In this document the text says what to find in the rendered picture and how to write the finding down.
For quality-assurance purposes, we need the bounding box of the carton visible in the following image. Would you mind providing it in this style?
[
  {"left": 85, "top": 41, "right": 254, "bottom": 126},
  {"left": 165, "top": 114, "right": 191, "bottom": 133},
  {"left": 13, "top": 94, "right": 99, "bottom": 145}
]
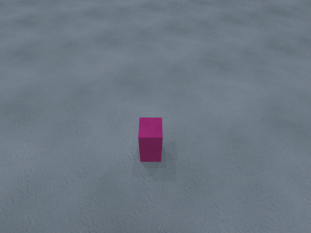
[{"left": 138, "top": 117, "right": 163, "bottom": 162}]

